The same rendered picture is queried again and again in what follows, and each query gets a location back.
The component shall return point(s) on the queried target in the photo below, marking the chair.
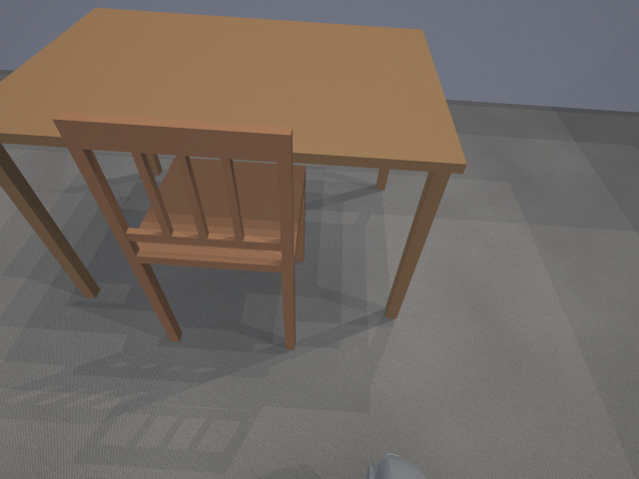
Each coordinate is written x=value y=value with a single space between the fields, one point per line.
x=206 y=213

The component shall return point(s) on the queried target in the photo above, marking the table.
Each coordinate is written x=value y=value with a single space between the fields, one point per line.
x=355 y=96

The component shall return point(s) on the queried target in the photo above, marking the robot right thigh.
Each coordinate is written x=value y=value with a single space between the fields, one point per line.
x=392 y=468

